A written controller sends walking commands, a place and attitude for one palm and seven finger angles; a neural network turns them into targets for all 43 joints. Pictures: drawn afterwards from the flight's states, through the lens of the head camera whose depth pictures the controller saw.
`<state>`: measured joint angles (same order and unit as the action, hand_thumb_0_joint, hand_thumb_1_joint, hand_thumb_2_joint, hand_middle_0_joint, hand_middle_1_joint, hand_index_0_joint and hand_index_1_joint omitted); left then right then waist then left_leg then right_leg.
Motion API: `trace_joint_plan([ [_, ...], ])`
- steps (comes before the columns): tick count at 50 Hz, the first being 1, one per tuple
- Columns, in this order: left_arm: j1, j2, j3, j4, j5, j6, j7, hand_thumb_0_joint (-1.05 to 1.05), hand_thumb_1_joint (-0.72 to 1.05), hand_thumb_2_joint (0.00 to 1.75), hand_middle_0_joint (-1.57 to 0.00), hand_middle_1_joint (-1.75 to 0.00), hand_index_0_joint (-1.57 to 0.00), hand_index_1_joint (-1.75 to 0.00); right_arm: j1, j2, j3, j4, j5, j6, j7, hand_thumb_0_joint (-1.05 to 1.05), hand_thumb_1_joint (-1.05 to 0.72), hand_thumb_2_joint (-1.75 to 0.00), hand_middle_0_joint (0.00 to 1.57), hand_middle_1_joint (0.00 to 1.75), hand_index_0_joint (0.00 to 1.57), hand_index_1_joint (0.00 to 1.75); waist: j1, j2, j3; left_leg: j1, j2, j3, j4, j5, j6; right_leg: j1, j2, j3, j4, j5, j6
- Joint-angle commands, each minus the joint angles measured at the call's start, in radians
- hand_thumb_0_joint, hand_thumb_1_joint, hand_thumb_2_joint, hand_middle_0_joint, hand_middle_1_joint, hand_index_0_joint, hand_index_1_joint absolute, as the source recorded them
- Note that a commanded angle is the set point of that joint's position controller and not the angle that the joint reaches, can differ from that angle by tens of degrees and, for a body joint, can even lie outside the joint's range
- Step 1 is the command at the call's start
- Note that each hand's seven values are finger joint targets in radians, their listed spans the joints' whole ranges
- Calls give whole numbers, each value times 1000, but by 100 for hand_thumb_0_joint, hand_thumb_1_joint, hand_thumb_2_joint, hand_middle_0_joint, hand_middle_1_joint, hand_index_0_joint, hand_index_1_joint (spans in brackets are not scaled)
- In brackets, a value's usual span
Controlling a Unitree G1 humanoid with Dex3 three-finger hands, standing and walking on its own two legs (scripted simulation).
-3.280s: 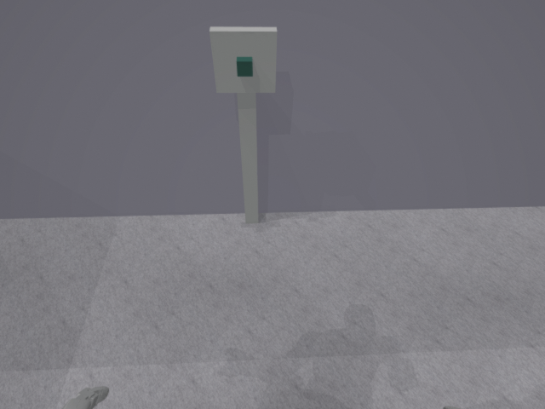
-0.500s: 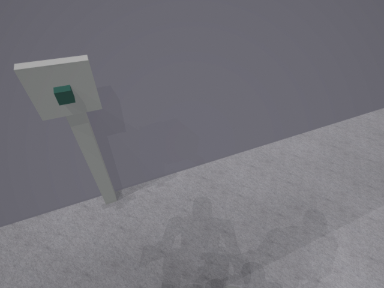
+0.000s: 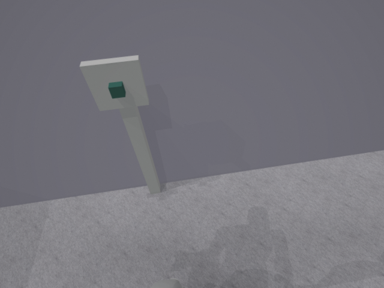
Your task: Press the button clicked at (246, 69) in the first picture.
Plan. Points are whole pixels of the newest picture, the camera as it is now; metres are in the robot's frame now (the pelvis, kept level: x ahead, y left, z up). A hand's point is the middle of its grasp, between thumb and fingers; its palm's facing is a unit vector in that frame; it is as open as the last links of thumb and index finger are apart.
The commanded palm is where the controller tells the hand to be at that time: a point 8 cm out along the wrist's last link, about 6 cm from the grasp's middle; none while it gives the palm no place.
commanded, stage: turn to face it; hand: left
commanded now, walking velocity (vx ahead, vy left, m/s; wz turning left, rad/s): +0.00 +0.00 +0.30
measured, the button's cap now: (117, 89) +0.70 +0.27 +0.02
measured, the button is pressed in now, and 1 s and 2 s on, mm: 0 0 0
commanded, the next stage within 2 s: take the last steps up to it in 0.08 s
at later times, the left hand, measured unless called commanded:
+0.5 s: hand out of the picture -0.06 +0.23 -0.18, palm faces +0.21 -0.96 -0.16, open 7.4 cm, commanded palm none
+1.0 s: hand (127, 251) +0.24 +0.19 -0.17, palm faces +0.14 -0.97 -0.21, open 7.3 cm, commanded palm none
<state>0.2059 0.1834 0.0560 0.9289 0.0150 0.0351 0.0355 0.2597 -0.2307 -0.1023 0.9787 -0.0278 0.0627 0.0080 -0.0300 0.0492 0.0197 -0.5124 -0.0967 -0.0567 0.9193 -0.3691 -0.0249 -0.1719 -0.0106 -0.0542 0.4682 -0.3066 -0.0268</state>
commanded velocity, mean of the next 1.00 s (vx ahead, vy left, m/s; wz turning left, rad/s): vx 0.22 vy -0.07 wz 0.03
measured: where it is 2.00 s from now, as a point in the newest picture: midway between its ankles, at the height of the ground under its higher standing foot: outside the picture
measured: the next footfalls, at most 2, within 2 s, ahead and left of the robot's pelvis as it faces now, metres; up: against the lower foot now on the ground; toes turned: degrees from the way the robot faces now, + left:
left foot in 0.34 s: +0.00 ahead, +0.16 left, +0.00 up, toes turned +12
right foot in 0.86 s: +0.28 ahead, -0.08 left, +0.00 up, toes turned -1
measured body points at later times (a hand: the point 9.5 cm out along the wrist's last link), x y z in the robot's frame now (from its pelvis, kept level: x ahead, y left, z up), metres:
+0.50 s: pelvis +0.03 +0.06 +0.00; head +0.03 +0.09 +0.45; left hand -0.07 +0.29 -0.17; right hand +0.15 -0.16 -0.13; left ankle -0.04 +0.15 -0.74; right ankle +0.01 -0.08 -0.67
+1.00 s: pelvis +0.18 +0.00 -0.01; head +0.20 -0.01 +0.44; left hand +0.24 +0.24 -0.15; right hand +0.14 -0.23 -0.17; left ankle +0.08 +0.12 -0.65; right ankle +0.24 -0.08 -0.74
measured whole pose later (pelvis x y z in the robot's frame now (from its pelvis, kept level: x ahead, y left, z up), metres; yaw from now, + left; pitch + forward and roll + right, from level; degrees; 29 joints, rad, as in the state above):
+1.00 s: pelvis +0.18 +0.00 -0.01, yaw +7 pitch -2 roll +0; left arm 0.16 0.17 0.05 1.04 0.01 -0.05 0.00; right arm 0.38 -0.15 -0.05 1.15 -0.02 0.00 -0.01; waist -0.03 0.03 0.07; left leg -0.35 0.09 0.04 1.21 -0.42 0.02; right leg -0.29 -0.01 -0.16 0.55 -0.23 -0.06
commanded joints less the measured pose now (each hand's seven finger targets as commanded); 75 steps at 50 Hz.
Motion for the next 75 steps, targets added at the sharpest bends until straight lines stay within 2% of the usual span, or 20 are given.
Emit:
trace_joint_plan([
  [1,-25,130,20,-78,0,-55,8,0,90,90,-20,-30,-20,-30,20,-66,-7,-58,6,-11,5,0,-90,-90,20,30,20,30,-11,-165,51,-84,94,21,265,18,-33,5,-272,114,-158,477,-104],
  [9,177,196,25,2,18,-50,3,0,90,90,-20,-30,-20,-30,-182,-44,30,-98,14,-12,1,0,-90,-90,20,30,20,30,82,-233,23,18,106,100,-29,-77,-41,122,-293,82,-63,735,-121],
  [15,172,189,20,60,9,-58,-13,0,90,90,-20,-30,-20,-30,-70,-46,48,-50,8,-61,1,0,-90,-90,20,30,20,30,33,-257,-42,371,84,175,-477,73,10,25,-238,37,-26,276,-48],
  [16,166,154,12,60,3,-57,-18,0,90,90,-20,-30,-20,-30,6,-100,36,-21,7,-74,-4,0,-90,-90,20,30,20,30,-3,-123,-70,544,155,98,-561,105,34,-97,-194,-9,114,150,-12],
  [17,174,80,-2,41,0,-56,-27,0,90,90,-20,-30,-20,-30,98,-206,10,8,-1,-84,-13,0,-90,-90,20,30,20,30,-42,180,-115,701,413,-239,-600,156,126,-337,-78,-99,344,-139,48],
  [18,117,78,-12,23,12,-58,-22,0,90,90,-20,-30,-20,-30,162,-237,7,28,1,-75,-21,0,-90,-90,20,30,20,30,-65,203,-48,682,518,-345,-651,260,204,-467,-49,-53,495,-320,51],
  [21,78,106,3,63,17,-50,-37,0,90,90,-20,-30,-20,-30,64,-124,40,19,3,-87,-36,0,-90,-90,20,30,20,30,-23,135,95,473,448,-218,-715,157,196,-463,-107,37,636,-148,38],
  [25,137,68,1,115,10,-45,-51,0,90,90,-20,-30,-20,-30,78,-73,52,33,9,-115,-41,0,-90,-90,20,30,20,30,23,104,116,453,358,-17,-703,492,160,-430,-94,18,649,9,57],
  [34,-57,47,0,53,7,-35,-68,0,90,90,-20,-30,-20,-30,173,-81,39,79,-2,-128,-51,0,-90,-90,20,30,20,30,-4,97,156,511,388,34,-703,525,171,-484,-113,-4,374,108,46],
  [38,-81,53,4,43,1,-46,-70,0,90,90,-20,-30,-20,-30,171,-101,33,103,-9,-121,-48,0,-90,-90,20,30,20,30,4,108,148,459,398,41,-657,559,162,-306,-68,-41,210,75,8],
  [41,142,98,21,119,7,-69,-61,0,90,90,-20,-30,-20,-30,174,-102,33,115,1,-118,-43,0,-90,-90,20,30,20,30,104,7,11,384,330,106,-354,702,113,62,5,-88,58,149,-22],
  [42,277,165,40,158,14,-85,-50,0,90,90,-20,-30,-20,-30,187,-70,39,115,12,-121,-34,0,-90,-90,20,30,20,30,163,-109,-89,227,269,153,-110,508,73,287,-132,67,18,147,-68],
  [43,360,263,62,173,9,-91,-38,0,90,90,-20,-30,-20,-30,249,1,52,96,24,-122,-33,0,-90,-90,20,30,20,30,155,-359,-229,29,112,182,224,-182,28,449,-409,469,-94,242,-176],
  [44,352,271,58,172,-11,-86,-32,0,90,90,-20,-30,-20,-30,178,-28,49,80,27,-114,-34,0,-90,-90,20,30,20,30,167,-261,-206,-7,136,60,366,-236,59,364,-424,498,-166,233,-210],
  [47,99,147,23,110,-7,-87,-18,0,90,90,-20,-30,-20,-30,107,4,41,85,13,-101,-23,0,-90,-90,20,30,20,30,67,-97,-1,-4,230,43,383,-33,51,26,-336,290,-224,134,-168],
  [52,52,64,-12,114,4,-102,-9,0,90,90,-20,-30,-20,-30,186,73,49,115,2,-58,-17,0,-90,-90,20,30,20,30,-22,-138,57,117,228,99,152,47,11,-187,-245,65,-290,251,-140],
  [61,110,58,-20,159,-2,-83,1,0,90,90,-20,-30,-20,-30,65,78,78,112,20,-76,-32,0,-90,-90,20,30,20,30,19,-94,-2,311,184,114,-417,227,-15,-43,-198,45,-129,534,-104],
  [64,169,19,-23,154,-10,-59,14,0,90,90,-20,-30,-20,-30,66,-16,66,98,21,-89,-48,0,-90,-90,20,30,20,30,40,47,-30,404,325,13,-482,781,63,-52,-110,20,-41,304,3],
  [66,184,20,-23,162,-4,-38,19,0,90,90,-20,-30,-20,-30,18,-34,62,91,21,-79,-57,0,-90,-90,20,30,20,30,52,152,12,366,351,-10,-516,815,102,-56,-84,1,-7,160,27],
  [75,192,16,1,120,6,0,6,0,90,90,-20,-30,-20,-30,-68,-92,17,22,7,-52,-62,0,-90,-90,20,30,20,30,40,80,-94,367,461,-65,-566,702,241,-163,-47,52,386,-217,32],
])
